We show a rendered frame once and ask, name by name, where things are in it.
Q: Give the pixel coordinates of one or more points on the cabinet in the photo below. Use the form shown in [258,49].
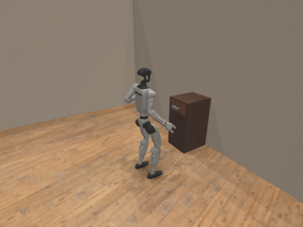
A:
[190,132]

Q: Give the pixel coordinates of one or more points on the robot right shin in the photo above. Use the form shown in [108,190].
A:
[155,159]

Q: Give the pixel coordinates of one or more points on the drawer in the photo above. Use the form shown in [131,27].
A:
[182,106]

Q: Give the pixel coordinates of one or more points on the right robot forearm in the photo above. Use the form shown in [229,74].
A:
[158,119]

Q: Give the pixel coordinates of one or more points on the robot right hand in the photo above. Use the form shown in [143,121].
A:
[169,127]

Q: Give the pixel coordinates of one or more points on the robot left thigh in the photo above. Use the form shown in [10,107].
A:
[145,141]

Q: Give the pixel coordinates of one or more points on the robot right upper arm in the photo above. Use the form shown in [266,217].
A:
[151,97]

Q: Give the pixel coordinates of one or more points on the robot left upper arm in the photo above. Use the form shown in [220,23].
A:
[127,99]

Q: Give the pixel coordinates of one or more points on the handle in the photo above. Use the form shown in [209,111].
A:
[175,108]

